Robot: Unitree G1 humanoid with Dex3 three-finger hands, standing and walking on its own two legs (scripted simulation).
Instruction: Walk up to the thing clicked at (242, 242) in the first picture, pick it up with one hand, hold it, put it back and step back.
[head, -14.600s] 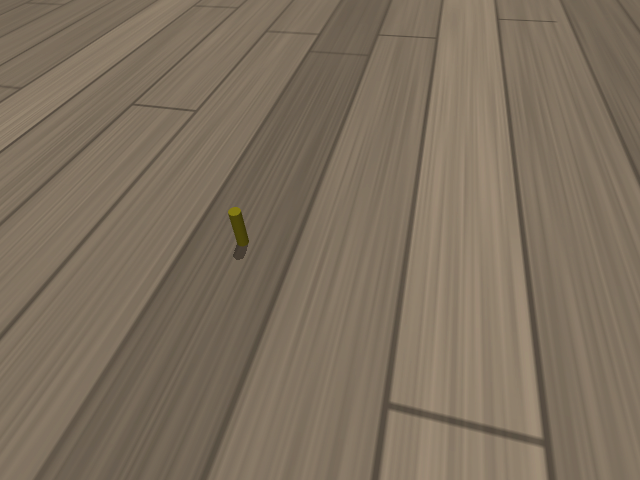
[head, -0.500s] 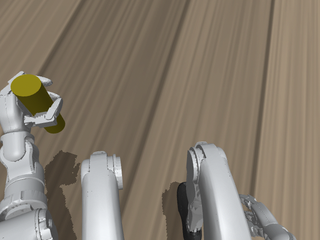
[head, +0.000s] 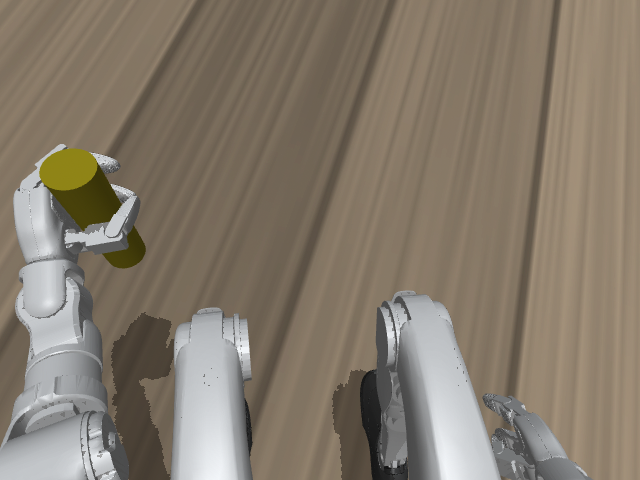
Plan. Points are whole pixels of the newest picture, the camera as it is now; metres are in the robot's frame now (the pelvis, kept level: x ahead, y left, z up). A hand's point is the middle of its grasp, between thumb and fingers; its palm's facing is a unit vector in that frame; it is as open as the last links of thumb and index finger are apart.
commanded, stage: settle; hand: left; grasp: from the side
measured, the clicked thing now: (102, 217) +0.44 +0.26 -0.05
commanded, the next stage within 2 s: lift in 0.22 s
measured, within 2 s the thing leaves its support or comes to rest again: neither
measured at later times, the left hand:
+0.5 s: hand (101, 195) +0.44 +0.25 +0.00, palm faces +0.19 -0.98 -0.05, open 7.3 cm
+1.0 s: hand (36, 150) +0.42 +0.24 +0.12, palm faces +0.21 -0.98 -0.05, open 7.3 cm
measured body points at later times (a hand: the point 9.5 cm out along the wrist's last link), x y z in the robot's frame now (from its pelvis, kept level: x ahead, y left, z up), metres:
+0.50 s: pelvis +0.00 +0.00 +0.01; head +0.19 +0.04 +0.42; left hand +0.43 +0.30 +0.00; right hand +0.13 -0.27 -0.11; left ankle +0.08 +0.14 -0.34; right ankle +0.11 -0.14 -0.34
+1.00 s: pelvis +0.02 +0.00 +0.11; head +0.19 +0.03 +0.53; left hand +0.40 +0.29 +0.13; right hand +0.18 -0.25 -0.01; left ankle +0.08 +0.14 -0.34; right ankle +0.10 -0.14 -0.34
